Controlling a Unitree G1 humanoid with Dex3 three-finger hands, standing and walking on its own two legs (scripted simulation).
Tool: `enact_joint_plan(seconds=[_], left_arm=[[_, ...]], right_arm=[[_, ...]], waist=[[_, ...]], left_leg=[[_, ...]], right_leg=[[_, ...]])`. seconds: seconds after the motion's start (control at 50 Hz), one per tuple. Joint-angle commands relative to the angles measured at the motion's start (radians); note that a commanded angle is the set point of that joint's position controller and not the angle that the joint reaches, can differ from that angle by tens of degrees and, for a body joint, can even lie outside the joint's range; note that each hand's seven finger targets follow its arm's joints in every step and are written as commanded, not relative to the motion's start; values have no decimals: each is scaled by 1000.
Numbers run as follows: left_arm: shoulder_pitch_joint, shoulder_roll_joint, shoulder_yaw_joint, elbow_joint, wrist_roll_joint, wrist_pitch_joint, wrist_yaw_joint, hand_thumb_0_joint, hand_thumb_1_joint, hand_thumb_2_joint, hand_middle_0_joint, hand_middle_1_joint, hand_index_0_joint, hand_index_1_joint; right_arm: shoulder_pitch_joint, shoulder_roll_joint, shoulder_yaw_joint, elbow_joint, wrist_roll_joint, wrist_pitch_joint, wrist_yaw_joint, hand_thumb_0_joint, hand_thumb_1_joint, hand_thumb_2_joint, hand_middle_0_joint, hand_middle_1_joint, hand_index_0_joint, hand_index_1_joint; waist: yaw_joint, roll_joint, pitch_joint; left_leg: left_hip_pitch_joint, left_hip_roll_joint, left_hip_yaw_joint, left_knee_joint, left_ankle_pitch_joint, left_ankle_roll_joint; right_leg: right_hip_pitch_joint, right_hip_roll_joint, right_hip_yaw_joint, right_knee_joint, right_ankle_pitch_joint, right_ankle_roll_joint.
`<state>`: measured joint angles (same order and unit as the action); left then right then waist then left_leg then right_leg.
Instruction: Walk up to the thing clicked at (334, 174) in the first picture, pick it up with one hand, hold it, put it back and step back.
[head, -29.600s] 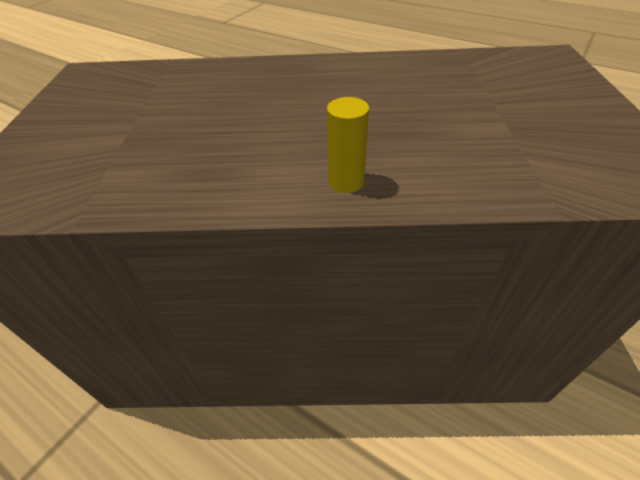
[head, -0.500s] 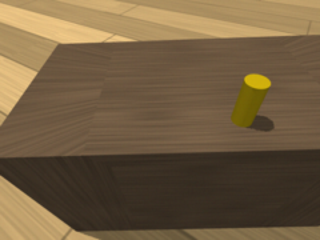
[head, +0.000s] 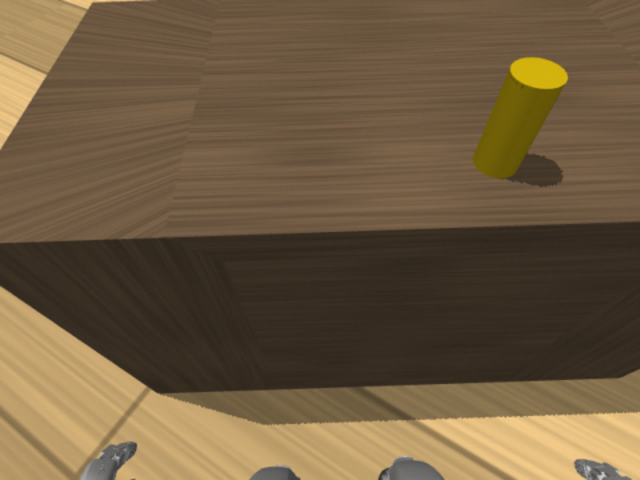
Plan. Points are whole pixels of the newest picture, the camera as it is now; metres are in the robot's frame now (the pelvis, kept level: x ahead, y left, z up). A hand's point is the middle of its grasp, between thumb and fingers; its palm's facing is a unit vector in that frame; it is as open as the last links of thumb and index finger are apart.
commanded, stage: step back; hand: right
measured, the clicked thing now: (514, 122) +0.54 -0.23 +0.12
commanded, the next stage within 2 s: none
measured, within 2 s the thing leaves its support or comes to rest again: neither
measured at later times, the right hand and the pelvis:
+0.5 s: hand out of the picture -0.02 -0.29 -0.15, palm faces +0.06 +0.91 -0.40, open 7.4 cm; pelvis -0.11 -0.01 +0.00, yaw -4 degrees
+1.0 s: hand out of the picture -0.15 -0.27 -0.12, palm faces -0.02 +0.90 -0.43, open 7.4 cm; pelvis -0.25 -0.01 +0.01, yaw -2 degrees
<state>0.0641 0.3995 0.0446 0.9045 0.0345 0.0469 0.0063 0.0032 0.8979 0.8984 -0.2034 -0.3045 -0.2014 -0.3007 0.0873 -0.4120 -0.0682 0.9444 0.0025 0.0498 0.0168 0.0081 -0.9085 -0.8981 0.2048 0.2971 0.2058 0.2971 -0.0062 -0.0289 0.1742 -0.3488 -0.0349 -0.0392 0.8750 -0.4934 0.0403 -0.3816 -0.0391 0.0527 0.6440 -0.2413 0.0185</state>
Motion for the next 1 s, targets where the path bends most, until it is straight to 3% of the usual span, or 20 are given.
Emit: enact_joint_plan(seconds=[0.0,0.02,0.04,0.06,0.12,0.24,0.32,0.38,0.4,0.42,0.44,0.5,0.6,0.66,0.7,0.72,0.74,0.76,0.84,0.98], left_arm=[[-36,218,51,-124,-17,2,13,0,900,900,-200,-300,-200,-300],[1,159,39,-138,-25,6,13,0,900,900,-200,-300,-200,-300],[3,154,44,-137,-20,8,23,0,900,900,-200,-300,-200,-300],[-32,181,58,-133,-5,9,36,0,900,900,-200,-300,-200,-300],[52,180,65,-91,-30,7,30,0,900,900,-200,-300,-200,-300],[8,169,77,-153,-13,-8,12,0,900,900,-200,-300,-200,-300],[92,143,77,-135,-13,-17,3,0,900,900,-200,-300,-200,-300],[174,168,93,-92,6,-29,6,0,900,900,-200,-300,-200,-300],[173,238,111,-106,18,-34,7,0,900,900,-200,-300,-200,-300],[118,315,123,-122,-4,-28,1,0,900,900,-200,-300,-200,-300],[79,322,121,-157,8,-38,2,0,900,900,-200,-300,-200,-300],[-19,208,94,-186,-6,-31,11,0,900,900,-200,-300,-200,-300],[70,196,92,-203,6,-22,20,0,900,900,-200,-300,-200,-300],[71,206,87,-211,-2,-12,19,0,900,900,-200,-300,-200,-300],[36,210,80,-221,-16,1,10,0,900,900,-200,-300,-200,-300],[66,178,70,-224,-17,6,6,0,900,900,-200,-300,-200,-300],[83,136,60,-232,-22,4,4,0,900,900,-200,-300,-200,-300],[-14,176,85,-240,-11,5,22,0,900,900,-200,-300,-200,-300],[93,172,93,-174,-25,7,21,0,900,900,-200,-300,-200,-300],[99,159,88,-174,-11,-2,6,0,900,900,-200,-300,-200,-300]], right_arm=[[174,-165,-46,-22,-33,-29,-22,0,-900,-900,200,300,200,300],[140,-240,-65,-48,-54,-37,-27,0,-900,-900,200,300,200,300],[88,-325,-75,-73,-50,-41,-22,0,-900,-900,200,300,200,300],[99,-362,-85,-84,-38,-44,-23,0,-900,-900,200,300,200,300],[-30,-249,-54,-106,-41,-53,-45,0,-900,-900,200,300,200,300],[113,-222,-57,-121,-26,-48,-58,0,-900,-900,200,300,200,300],[86,-242,-56,-146,-24,-38,-49,0,-900,-900,200,300,200,300],[54,-211,-41,-161,-9,-23,-41,0,-900,-900,200,300,200,300],[62,-177,-28,-174,-2,-22,-40,0,-900,-900,200,300,200,300],[18,-147,-26,-179,4,-17,-51,0,-900,-900,200,300,200,300],[22,-176,-42,-166,-7,-9,-60,0,-900,-900,200,300,200,300],[127,-187,-32,-116,11,-18,-57,0,-900,-900,200,300,200,300],[112,-172,-17,-139,-3,-30,-58,0,-900,-900,200,300,200,300],[147,-160,-22,-130,-17,-38,-50,0,-900,-900,200,300,200,300],[221,-157,-34,-99,-25,-49,-47,0,-900,-900,200,300,200,300],[194,-195,-47,-109,-35,-55,-45,0,-900,-900,200,300,200,300],[146,-286,-66,-130,-48,-56,-41,0,-900,-900,200,300,200,300],[132,-361,-80,-149,-42,-53,-34,0,-900,-900,200,300,200,300],[21,-229,-44,-162,-36,-61,-52,0,-900,-900,200,300,200,300],[81,-228,-59,-188,-34,-48,-53,0,-900,-900,200,300,200,300]], waist=[[-29,-43,-222],[-4,150,-208],[6,237,-188],[-44,259,-195],[49,178,-155],[-37,160,-203],[-17,237,-254],[30,158,-260],[25,-23,-239],[54,-232,-184],[49,-204,-134],[-21,-82,-147],[47,-149,-205],[37,-174,-238],[-11,-126,-258],[9,-19,-253],[21,208,-244],[-50,270,-213],[49,150,-166],[-11,211,-208]], left_leg=[[159,36,10,-429,307,-5],[203,223,-268,-513,520,46],[175,383,-413,-526,742,148],[98,461,-522,-551,722,244],[159,284,-215,-460,738,162],[365,307,-195,-375,823,205],[304,276,-152,-338,727,162],[88,230,-125,-257,540,81],[-88,120,-97,-146,324,19],[-99,-52,0,92,-103,-28],[-74,-29,-102,294,-173,-38],[-100,-65,-123,321,-24,-38],[-116,-27,-49,78,-46,-65],[-22,9,7,-197,9,-43],[123,12,46,-476,270,-22],[197,107,-111,-493,350,11],[261,331,-398,-532,510,107],[95,461,-500,-551,621,240],[166,295,-205,-432,806,170],[273,322,-191,-400,720,212]], right_leg=[[74,-102,124,37,244,-135],[-42,35,74,197,36,-76],[-135,168,61,352,-374,-39],[-104,179,162,501,-451,-28],[-167,169,197,627,-266,-34],[-145,116,112,356,-275,20],[34,82,-9,41,-204,-10],[272,51,7,-223,84,-51],[320,-97,249,-245,147,-106],[132,-301,433,-323,222,-285],[6,-361,516,-333,251,-344],[97,-172,200,-219,389,-227],[285,-191,192,-158,462,-248],[311,-185,190,-97,460,-223],[241,-156,158,-29,356,-167],[112,-91,123,23,194,-111],[-90,64,16,197,-150,-51],[-73,128,60,395,-429,-26],[-140,158,162,635,-278,-31],[-57,91,66,315,-293,18]])
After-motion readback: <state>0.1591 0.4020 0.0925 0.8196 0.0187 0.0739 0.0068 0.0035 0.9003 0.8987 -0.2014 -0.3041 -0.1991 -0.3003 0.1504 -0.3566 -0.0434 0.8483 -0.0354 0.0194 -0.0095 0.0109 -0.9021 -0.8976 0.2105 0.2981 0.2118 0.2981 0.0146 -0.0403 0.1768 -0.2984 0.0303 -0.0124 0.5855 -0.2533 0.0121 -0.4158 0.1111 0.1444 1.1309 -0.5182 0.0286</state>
